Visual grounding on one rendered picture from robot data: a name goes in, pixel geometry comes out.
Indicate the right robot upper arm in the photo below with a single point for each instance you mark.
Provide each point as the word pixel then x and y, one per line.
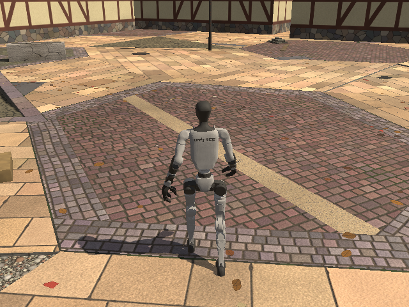
pixel 226 142

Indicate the robot right forearm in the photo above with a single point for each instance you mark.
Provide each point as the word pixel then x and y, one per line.
pixel 232 164

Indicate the left robot upper arm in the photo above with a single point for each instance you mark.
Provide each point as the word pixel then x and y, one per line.
pixel 180 146

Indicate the humanoid robot torso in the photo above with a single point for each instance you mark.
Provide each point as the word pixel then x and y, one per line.
pixel 204 148

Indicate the robot left shin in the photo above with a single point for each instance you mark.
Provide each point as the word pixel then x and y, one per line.
pixel 190 226

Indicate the robot right hand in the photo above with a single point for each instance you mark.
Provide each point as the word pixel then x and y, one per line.
pixel 229 174

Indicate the robot left forearm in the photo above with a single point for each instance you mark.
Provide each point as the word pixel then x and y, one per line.
pixel 171 173

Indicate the robot left hand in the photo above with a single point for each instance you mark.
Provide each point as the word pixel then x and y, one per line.
pixel 166 194

